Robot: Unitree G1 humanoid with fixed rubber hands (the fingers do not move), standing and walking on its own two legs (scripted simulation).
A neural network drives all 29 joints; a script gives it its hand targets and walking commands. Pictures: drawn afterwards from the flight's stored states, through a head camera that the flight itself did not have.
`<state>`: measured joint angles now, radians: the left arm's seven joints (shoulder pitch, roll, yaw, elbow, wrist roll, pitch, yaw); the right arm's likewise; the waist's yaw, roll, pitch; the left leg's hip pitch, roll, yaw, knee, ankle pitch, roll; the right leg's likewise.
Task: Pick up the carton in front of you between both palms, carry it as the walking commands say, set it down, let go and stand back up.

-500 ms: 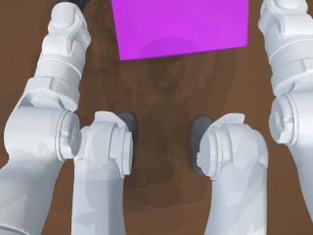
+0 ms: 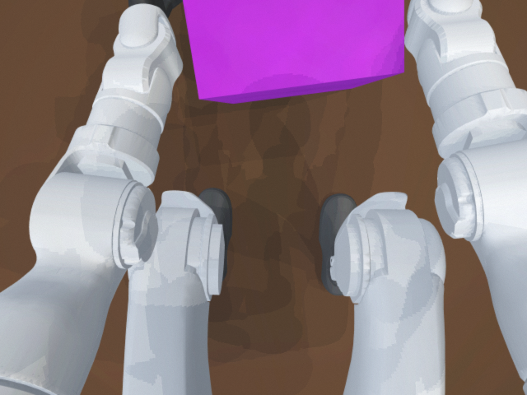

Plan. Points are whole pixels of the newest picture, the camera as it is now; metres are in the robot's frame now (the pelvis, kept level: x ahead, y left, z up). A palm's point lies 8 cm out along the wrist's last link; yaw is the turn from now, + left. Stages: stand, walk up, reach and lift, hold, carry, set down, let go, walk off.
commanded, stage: reach and lift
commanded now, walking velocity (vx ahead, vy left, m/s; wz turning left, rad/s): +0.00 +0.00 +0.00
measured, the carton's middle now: (287, 13) +0.53 -0.03 -0.25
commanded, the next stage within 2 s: none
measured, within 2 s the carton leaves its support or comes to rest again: leaves its support in 0.20 s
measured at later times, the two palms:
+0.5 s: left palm out of the picture +0.51 +0.12 -0.07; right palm out of the picture +0.52 -0.18 -0.07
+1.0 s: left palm out of the picture +0.48 +0.12 +0.10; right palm out of the picture +0.48 -0.18 +0.09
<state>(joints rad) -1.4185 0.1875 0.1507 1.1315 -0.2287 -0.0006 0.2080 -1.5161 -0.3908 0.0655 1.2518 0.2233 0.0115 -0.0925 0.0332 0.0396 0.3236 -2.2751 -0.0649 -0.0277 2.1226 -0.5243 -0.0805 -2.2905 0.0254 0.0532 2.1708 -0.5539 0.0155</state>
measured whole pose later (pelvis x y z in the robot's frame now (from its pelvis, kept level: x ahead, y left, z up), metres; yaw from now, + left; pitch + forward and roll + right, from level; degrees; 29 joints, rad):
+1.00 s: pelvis +0.02 +0.01 +0.15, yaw -4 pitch +41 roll +1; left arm -0.88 -0.08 0.48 0.60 0.16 0.33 0.10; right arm -0.94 -0.05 -0.35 0.72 -0.17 0.35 -0.04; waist 0.02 0.02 -0.20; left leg -1.88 -0.12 -0.10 1.66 -0.51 -0.08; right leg -1.89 0.11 0.10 1.67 -0.50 0.06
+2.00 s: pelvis +0.11 +0.01 +0.39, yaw -5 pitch +4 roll +0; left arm -0.23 -0.15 0.25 0.41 0.20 0.49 0.04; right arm -0.23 0.14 -0.24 0.42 -0.20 0.50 -0.05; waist 0.00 0.00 -0.13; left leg -0.32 -0.05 -0.15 0.53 -0.27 -0.02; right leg -0.33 0.05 0.15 0.53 -0.26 0.01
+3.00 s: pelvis +0.11 +0.01 +0.40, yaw -5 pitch -5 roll +0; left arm -0.26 -0.15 0.23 0.30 0.28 0.68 0.00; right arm -0.24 0.15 -0.22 0.29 -0.27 0.70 -0.01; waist 0.01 0.00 -0.02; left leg -0.08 -0.03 -0.14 0.37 -0.21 -0.01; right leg -0.09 0.04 0.14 0.37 -0.20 0.01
